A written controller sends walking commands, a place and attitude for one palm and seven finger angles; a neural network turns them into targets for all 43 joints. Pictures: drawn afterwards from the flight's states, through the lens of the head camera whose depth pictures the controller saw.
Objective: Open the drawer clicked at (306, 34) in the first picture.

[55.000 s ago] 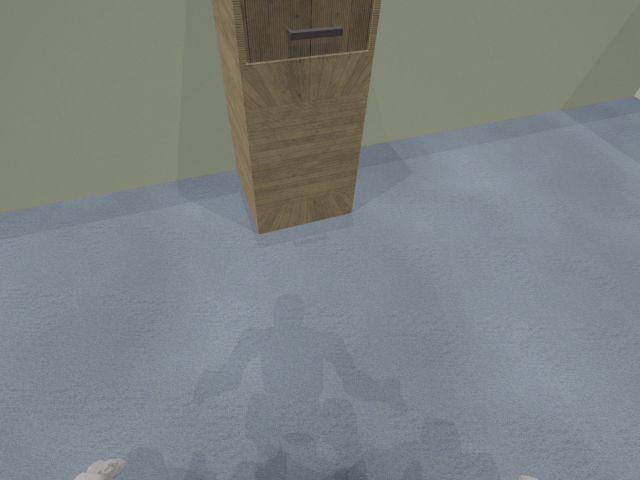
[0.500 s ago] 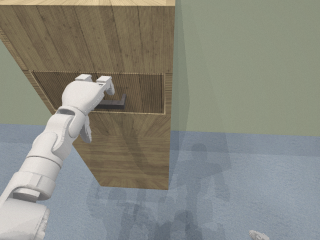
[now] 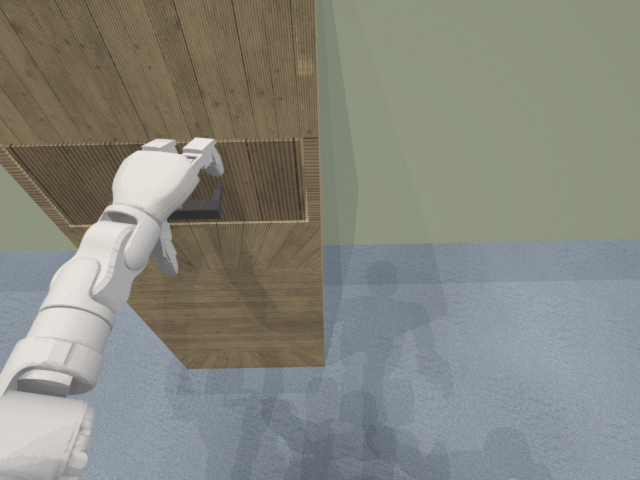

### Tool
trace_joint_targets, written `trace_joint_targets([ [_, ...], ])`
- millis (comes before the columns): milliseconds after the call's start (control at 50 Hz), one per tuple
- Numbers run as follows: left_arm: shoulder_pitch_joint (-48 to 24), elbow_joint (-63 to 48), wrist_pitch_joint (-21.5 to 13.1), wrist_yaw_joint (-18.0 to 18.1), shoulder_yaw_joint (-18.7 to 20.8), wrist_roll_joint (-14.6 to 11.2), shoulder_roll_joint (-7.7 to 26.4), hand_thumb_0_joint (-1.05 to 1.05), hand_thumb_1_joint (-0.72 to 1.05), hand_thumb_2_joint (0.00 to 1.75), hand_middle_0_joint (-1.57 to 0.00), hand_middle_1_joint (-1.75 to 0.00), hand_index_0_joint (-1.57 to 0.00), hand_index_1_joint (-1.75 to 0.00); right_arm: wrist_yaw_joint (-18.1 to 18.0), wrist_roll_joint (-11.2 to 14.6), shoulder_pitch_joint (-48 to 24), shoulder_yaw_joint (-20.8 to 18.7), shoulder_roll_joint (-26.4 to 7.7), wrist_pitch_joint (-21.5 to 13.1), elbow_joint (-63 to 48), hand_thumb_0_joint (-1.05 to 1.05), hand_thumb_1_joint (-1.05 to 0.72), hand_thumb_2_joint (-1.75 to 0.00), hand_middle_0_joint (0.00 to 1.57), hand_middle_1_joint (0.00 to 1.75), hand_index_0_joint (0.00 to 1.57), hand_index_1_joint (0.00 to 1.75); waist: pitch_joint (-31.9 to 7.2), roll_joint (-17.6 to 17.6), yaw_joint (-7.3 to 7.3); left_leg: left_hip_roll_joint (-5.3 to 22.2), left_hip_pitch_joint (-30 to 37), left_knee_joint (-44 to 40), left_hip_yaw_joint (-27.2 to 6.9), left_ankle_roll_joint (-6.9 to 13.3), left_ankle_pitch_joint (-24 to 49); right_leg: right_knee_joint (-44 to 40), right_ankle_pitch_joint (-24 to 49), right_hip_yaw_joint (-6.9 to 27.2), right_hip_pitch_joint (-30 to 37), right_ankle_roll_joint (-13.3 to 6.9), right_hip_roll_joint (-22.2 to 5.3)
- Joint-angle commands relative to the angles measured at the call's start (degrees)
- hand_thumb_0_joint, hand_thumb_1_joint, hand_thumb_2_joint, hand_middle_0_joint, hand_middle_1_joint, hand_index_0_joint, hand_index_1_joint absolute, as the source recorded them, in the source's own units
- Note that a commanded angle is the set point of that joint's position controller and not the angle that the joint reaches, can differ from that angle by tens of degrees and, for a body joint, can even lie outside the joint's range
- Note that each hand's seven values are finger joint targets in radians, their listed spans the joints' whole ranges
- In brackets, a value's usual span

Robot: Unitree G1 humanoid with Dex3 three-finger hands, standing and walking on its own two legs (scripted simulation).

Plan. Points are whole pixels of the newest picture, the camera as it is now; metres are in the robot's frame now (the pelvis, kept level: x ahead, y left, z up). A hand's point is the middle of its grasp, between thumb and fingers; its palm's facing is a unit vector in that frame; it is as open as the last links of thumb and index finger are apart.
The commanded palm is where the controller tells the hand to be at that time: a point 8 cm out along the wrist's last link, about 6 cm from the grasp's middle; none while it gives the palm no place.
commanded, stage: move the hooked fingers above the handle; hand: left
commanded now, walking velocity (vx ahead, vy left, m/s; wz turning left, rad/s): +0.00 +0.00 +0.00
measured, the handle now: (167, 200) +0.47 +0.24 +0.06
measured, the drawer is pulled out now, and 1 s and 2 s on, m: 0.00 0.00 0.00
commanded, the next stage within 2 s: lift the fingers back up to retry in 0.96 s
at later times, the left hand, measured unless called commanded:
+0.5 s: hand (157, 224) +0.39 +0.22 +0.10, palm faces -0.04 -0.04 -1.00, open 13.8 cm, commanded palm +0.40 +0.26 +0.18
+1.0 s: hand (113, 239) +0.38 +0.28 +0.08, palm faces -0.19 -0.02 -0.98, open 13.8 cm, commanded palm +0.39 +0.26 +0.17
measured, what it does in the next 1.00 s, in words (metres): stands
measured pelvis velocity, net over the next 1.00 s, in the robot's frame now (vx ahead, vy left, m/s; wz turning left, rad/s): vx -0.03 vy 0.00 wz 0.01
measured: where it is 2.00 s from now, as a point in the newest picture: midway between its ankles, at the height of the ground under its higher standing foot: outside the picture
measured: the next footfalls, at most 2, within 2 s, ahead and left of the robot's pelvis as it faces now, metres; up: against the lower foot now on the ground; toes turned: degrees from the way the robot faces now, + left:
none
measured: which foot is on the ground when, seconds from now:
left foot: down 0.00-1.00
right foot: down 0.00-1.00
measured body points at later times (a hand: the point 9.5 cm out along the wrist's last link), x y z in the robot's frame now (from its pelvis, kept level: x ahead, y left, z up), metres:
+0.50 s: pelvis -0.01 +0.00 +0.00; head +0.03 +0.00 +0.45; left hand +0.39 +0.22 +0.16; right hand +0.14 -0.26 -0.11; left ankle -0.02 +0.06 -0.73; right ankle -0.03 -0.08 -0.73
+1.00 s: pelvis -0.03 +0.00 +0.00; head +0.00 -0.01 +0.45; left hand +0.39 +0.28 +0.14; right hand +0.06 -0.27 -0.12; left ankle -0.02 +0.06 -0.73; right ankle -0.03 -0.09 -0.73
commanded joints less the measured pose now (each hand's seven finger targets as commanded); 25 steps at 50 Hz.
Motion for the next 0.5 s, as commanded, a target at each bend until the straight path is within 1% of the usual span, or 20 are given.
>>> trace_joint_targets([
  [0, -31.12, -9.09, 11.02, 9.24, 19.68, -0.47, 30.17, 0.0, -0.5, 0.3, -0.3, -1.2, -0.3, -1.2, 0.08, 0.07, -3.9, -1.6, -6.46, -0.86, -5.47, 0.0, -0.9, -0.9, 0.2, 0.3, 0.2, 0.3, -29.46, 0.88, 5.28, 2.35, 9.59, -2.46, -2.8, -3.3, 29.38, -1.36, 27.27, 2.92, 17.44, 0.24, -3.18],
  [40, -29.66, -8.46, 13.72, 9.22, 18.14, -0.63, 28.46, 0.0, -0.5, 0.3, -0.3, -1.2, -0.3, -1.2, -0.18, 0.43, -5.03, -1.5, -6.22, -0.74, -5.18, 0.0, -0.9, -0.9, 0.2, 0.3, 0.2, 0.3, -30.35, -0.77, 4.88, 2.41, 10.1, -3.45, -2.41, -2.9, 28.26, -2.14, 28.63, 3.16, 19.99, 0.74, -3.56],
  [80, -26.4, -4.77, 15.85, 7.05, 17.58, -1.35, 28.33, 0.0, -0.5, 0.3, -0.3, -1.2, -0.3, -1.2, -0.64, 0.82, -5.75, -1.34, -6.87, -0.52, -4.74, 0.0, -0.9, -0.9, 0.2, 0.3, 0.2, 0.3, -28.68, -3.89, 4.24, 2.69, 9.49, -4.56, -2.36, -2.48, 26.28, -3.42, 27.92, 3.28, 21.17, 1.13, -3.78],
  [140, -23.01, -0.65, 18.25, 1.33, 11.95, -1.27, 23.47, 0.0, -0.5, 0.3, -0.3, -1.2, -0.3, -1.2, -1.15, 1.33, -5.65, -1.12, -7.71, -0.16, -5.32, 0.0, -0.9, -0.9, 0.2, 0.3, 0.2, 0.3, -21.21, -5.53, 2.23, 2.93, 9.5, -5.87, -2.07, -1.85, 23.19, -5.45, 24.77, 1.74, 17.59, 1.71, -3.9],
  [160, -21.93, 0.38, 18.74, -0.89, 9.32, -1.26, 21.24, 0.0, -0.5, 0.3, -0.3, -1.2, -0.3, -1.2, -1.21, 1.52, -5.37, -1.06, -8.06, -0.12, -5.86, 0.0, -0.9, -0.9, 0.2, 0.3, 0.2, 0.3, -18.68, -5.35, 1.59, 2.91, 9.69, -6.06, -2.08, -1.69, 22.57, -6.14, 24.06, 1.48, 16.19, 1.74, -3.98],
  [180, -20.28, 1.54, 18.95, -3.46, 6.6, -1.22, 18.32, 0.0, -0.5, 0.3, -0.3, -1.2, -0.3, -1.2, -1.23, 1.83, -5.46, -1.33, -8.47, -0.14, -6.5, 0.0, -0.9, -0.9, 0.2, 0.3, 0.2, 0.3, -17.35, -6.76, 0.58, 3.05, 10.14, -5.93, -2.06, -1.39, 22.48, -6.78, 24.04, 1.56, 15.43, 1.75, -4.14],
  [200, -20.11, 0.42, 18.76, -5.96, 2.61, -1.2, 14.72, 0.0, -0.5, 0.3, -0.3, -1.2, -0.3, -1.2, -1.2, 1.98, -4.83, -1.31, -8.57, -0.21, -7.27, 0.0, -0.9, -0.9, 0.2, 0.3, 0.2, 0.3, -15.41, -5.62, -0.31, 2.98, 11.32, -5.74, -2.34, -1.24, 22.03, -7.05, 22.95, 1.05, 13.13, 1.77, -4.21],
  [220, -20.87, -1.36, 18.18, -8.48, -2.48, -1.62, 9.53, 0.0, -0.5, 0.3, -0.3, -1.2, -0.3, -1.2, -1.11, 1.94, -4.38, -1.45, -8.3, -0.33, -7.94, 0.0, -0.9, -0.9, 0.2, 0.3, 0.2, 0.3, -13.75, -4.79, -1.62, 2.87, 13.17, -5.23, -2.9, -1.18, 21.53, -7.47, 21.17, 0.62, 10.25, 1.74, -4.08],
  [240, -21.88, -3.04, 17.24, -10.66, -6.4, -2.27, 5.47, 0.0, -0.5, 0.3, -0.3, -1.2, -0.3, -1.2, -1.05, 1.66, -4.02, -1.49, -8.02, -0.61, -8.43, 0.0, -0.9, -0.9, 0.2, 0.3, 0.2, 0.3, -11.38, -4.06, -2.66, 2.79, 14.49, -4.85, -3.4, -1.13, 20.47, -8.14, 19.25, 0.44, 7.39, 1.68, -4.0],
  [280, -25.84, -7.66, 13.65, -14.15, -11.52, -3.93, -0.16, 0.0, -0.5, 0.3, -0.3, -1.2, -0.3, -1.2, -1.02, 1.08, -3.3, -1.55, -7.29, -1.49, -9.06, 0.0, -0.9, -0.9, 0.2, 0.3, 0.2, 0.3, -9.16, -3.07, -4.15, 2.59, 17.08, -4.33, -4.44, -1.0, 18.5, -9.01, 15.34, 0.4, 2.98, 1.46, -4.03],
  [300, -27.87, -9.97, 11.36, -14.8, -9.73, -4.57, 1.89, 0.0, -0.5, 0.3, -0.3, -1.2, -0.3, -1.2, -1.22, 0.7, -2.98, -1.44, -7.31, -1.87, -8.89, 0.0, -0.9, -0.9, 0.2, 0.3, 0.2, 0.3, -9.29, -1.45, -3.82, 2.37, 17.84, -4.18, -5.1, -1.19, 17.28, -8.82, 13.4, 0.51, 1.54, 1.29, -3.93],
  [320, -31.93, -11.92, 8.8, -14.94, -10.09, -5.15, 1.7, 0.0, -0.5, 0.3, -0.3, -1.2, -0.3, -1.2, -1.47, 0.32, -2.51, -1.38, -7.14, -2.34, -8.65, 0.0, -0.9, -0.9, 0.2, 0.3, 0.2, 0.3, -9.87, -0.51, -4.24, 1.88, 18.43, -3.75, -5.43, -1.05, 15.84, -8.62, 12.31, 0.7, 0.45, 1.19, -3.94],
  [340, -35.7, -13.07, 6.15, -14.29, -7.9, -5.34, 3.94, 0.0, -0.5, 0.3, -0.3, -1.2, -0.3, -1.2, -1.69, 0.14, -1.94, -1.42, -6.99, -2.74, -8.23, 0.0, -0.9, -0.9, 0.2, 0.3, 0.2, 0.3, -9.97, 0.55, -4.28, 1.79, 18.47, -3.52, -6.17, -1.26, 14.22, -8.19, 10.37, 0.65, -0.83, 0.96, -3.96],
  [360, -38.52, -14.67, 3.56, -12.93, -5.37, -5.28, 6.43, 0.0, -0.5, 0.3, -0.3, -1.2, -0.3, -1.2, -1.83, -0.04, -1.3, -1.71, -7.02, -3.16, -7.54, 0.0, -0.9, -0.9, 0.2, 0.3, 0.2, 0.3, -12.49, 1.98, -3.87, 1.74, 19.2, -2.85, -6.42, -1.4, 14.59, -7.3, 10.31, 0.91, -0.92, 0.68, -3.85],
  [380, -40.86, -17.0, 1.32, -10.98, -2.02, -5.47, 10.06, 0.0, -0.5, 0.3, -0.3, -1.2, -0.3, -1.2, -2.06, -0.34, -0.55, -1.96, -7.22, -3.4, -7.18, 0.0, -0.9, -0.9, 0.2, 0.3, 0.2, 0.3, -14.56, 3.01, -3.44, 1.78, 19.33, -2.27, -6.63, -1.62, 15.41, -6.58, 10.48, 0.88, -0.53, 0.37, -3.88],
  [400, -43.28, -18.88, -0.32, -8.22, 3.17, -4.88, 15.11, 0.0, -0.5, 0.3, -0.3, -1.2, -0.3, -1.2, -2.09, -0.33, -0.1, -2.38, -7.51, -3.62, -6.84, 0.0, -0.9, -0.9, 0.2, 0.3, 0.2, 0.3, -19.63, 3.57, -2.44, 1.9, 19.76, -1.73, -7.32, -2.05, 17.04, -5.17, 11.33, 1.01, 0.9, 0.19, -3.68],
  [420, -42.96, -18.41, -1.17, -5.1, 7.63, -4.04, 19.35, 0.0, -0.5, 0.3, -0.3, -1.2, -0.3, -1.2, -2.0, -0.31, 0.37, -2.48, -7.5, -3.82, -6.58, 0.0, -0.9, -0.9, 0.2, 0.3, 0.2, 0.3, -22.77, 4.45, -1.21, 1.94, 19.42, -1.04, -7.34, -2.4, 19.38, -3.8, 12.48, 0.76, 1.89, -0.16, -3.53],
  [440, -42.63, -17.82, -1.18, -2.01, 10.91, -3.46, 22.12, 0.0, -0.5, 0.3, -0.3, -1.2, -0.3, -1.2, -1.76, -0.28, 0.36, -2.28, -7.26, -3.82, -6.17, 0.0, -0.9, -0.9, 0.2, 0.3, 0.2, 0.3, -24.58, 4.95, -0.23, 2.16, 18.51, -0.73, -7.52, -3.24, 21.41, -2.51, 13.06, 0.26, 2.2, -0.43, -3.21],
  [460, -40.23, -14.37, 0.37, 0.24, 10.17, -3.42, 20.16, 0.0, -0.5, 0.3, -0.3, -1.2, -0.3, -1.2, -1.41, -0.28, -0.06, -2.11, -6.51, -3.78, -5.84, 0.0, -0.9, -0.9, 0.2, 0.3, 0.2, 0.3, -24.36, 3.4, 0.08, 2.18, 17.08, -0.54, -7.07, -3.56, 22.05, -2.07, 13.58, 0.02, 3.09, -0.31, -3.17],
  [480, -39.1, -11.55, 1.89, 2.15, 12.69, -3.65, 22.1, 0.0, -0.5, 0.3, -0.3, -1.2, -0.3, -1.2, -0.95, -0.25, 0.35, -2.02, -6.78, -3.67, -5.43, 0.0, -0.9, -0.9, 0.2, 0.3, 0.2, 0.3, -24.27, 1.97, 0.8, 2.11, 14.17, -0.75, -6.71, -3.65, 21.98, -2.12, 13.96, -0.1, 4.4, -0.32, -3.1],
])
